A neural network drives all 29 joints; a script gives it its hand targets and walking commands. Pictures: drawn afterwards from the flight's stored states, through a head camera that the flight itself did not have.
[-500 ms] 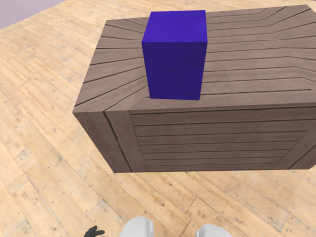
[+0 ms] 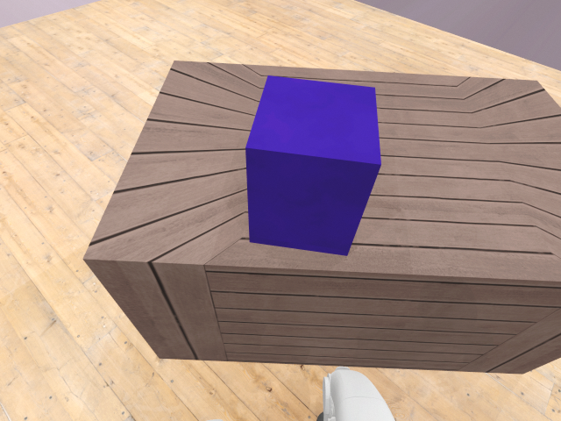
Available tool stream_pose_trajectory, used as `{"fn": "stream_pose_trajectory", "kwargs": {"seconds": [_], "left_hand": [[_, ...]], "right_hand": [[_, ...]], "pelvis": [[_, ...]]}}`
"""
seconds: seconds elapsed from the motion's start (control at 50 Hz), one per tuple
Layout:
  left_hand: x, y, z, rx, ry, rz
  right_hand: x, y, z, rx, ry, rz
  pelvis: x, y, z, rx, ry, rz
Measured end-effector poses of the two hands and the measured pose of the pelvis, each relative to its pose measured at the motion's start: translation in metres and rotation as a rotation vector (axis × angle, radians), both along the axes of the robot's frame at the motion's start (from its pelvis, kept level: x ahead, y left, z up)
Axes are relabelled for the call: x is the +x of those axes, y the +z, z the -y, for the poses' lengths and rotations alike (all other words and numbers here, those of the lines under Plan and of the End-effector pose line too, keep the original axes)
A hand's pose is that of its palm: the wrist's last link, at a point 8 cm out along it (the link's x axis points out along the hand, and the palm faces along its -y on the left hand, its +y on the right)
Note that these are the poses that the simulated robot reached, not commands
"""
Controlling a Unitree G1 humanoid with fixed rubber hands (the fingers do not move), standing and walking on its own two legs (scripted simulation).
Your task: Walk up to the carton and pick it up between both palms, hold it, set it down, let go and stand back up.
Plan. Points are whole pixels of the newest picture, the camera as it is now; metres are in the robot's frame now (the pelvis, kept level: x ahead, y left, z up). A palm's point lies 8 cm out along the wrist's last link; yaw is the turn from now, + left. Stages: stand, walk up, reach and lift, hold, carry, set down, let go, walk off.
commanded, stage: walk up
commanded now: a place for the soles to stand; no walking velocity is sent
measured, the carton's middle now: (309, 168) +0.54 -0.06 +0.01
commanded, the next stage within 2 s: none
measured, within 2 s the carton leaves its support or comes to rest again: neither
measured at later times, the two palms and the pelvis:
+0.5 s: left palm (187, 404) +0.17 +0.16 -0.14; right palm (471, 380) +0.19 -0.31 -0.14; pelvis +0.10 -0.08 -0.01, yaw +5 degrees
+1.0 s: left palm (169, 399) +0.17 +0.18 -0.12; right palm (464, 366) +0.20 -0.30 -0.12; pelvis +0.11 -0.07 +0.01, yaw +5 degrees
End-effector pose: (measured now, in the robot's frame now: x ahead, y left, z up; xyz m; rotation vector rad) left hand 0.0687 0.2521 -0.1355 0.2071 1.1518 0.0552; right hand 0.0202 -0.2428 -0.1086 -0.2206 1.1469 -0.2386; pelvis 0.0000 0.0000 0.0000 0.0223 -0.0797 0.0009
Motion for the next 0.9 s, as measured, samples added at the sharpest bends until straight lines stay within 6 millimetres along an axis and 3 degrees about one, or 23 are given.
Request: {"fn": "stream_pose_trajectory", "kwargs": {"seconds": [0.08, 0.16, 0.24, 0.32, 0.44, 0.52, 0.7, 0.8, 0.9], "left_hand": [[0.049, 0.012, 0.027, 0.011, -0.033, 0.048], [0.084, 0.009, 0.057, 0.051, -0.024, 0.086], [0.096, 0.007, 0.085, 0.056, 0.025, 0.074], [0.097, 0.011, 0.099, 0.051, 0.075, 0.06], [0.098, 0.004, 0.101, 0.036, 0.13, 0.063], [0.099, -0.004, 0.093, 0.017, 0.142, 0.035], [0.11, 0.008, 0.085, 0.027, 0.124, 0.055], [0.113, 0.016, 0.079, 0.041, 0.122, 0.075], [0.111, 0.021, 0.075, 0.045, 0.121, 0.077]], "right_hand": [[0.004, -0.011, 0.029, 0.019, -0.034, -0.053], [0.029, -0.038, 0.062, 0.059, -0.025, -0.1], [0.068, -0.054, 0.08, 0.078, 0.023, -0.116], [0.106, -0.053, 0.083, 0.085, 0.073, -0.102], [0.15, -0.042, 0.075, 0.068, 0.152, -0.092], [0.17, -0.029, 0.067, 0.066, 0.158, -0.052], [0.209, -0.009, 0.065, 0.063, 0.183, 0.033], [0.216, -0.007, 0.06, 0.079, 0.194, 0.063], [0.205, -0.01, 0.055, 0.095, 0.188, 0.04]], "pelvis": [[0.029, -0.001, 0.023, 0.012, -0.018, -0.006], [0.062, -0.016, 0.054, 0.011, -0.017, -0.013], [0.078, -0.021, 0.069, -0.019, 0.002, -0.009], [0.09, -0.017, 0.076, -0.043, 0.037, -0.015], [0.102, -0.014, 0.08, -0.063, 0.08, -0.021], [0.106, -0.011, 0.078, -0.012, 0.073, -0.01], [0.112, -0.001, 0.075, -0.025, 0.084, -0.023], [0.112, 0.002, 0.072, -0.026, 0.085, -0.022], [0.111, 0.004, 0.069, -0.024, 0.085, -0.025]]}}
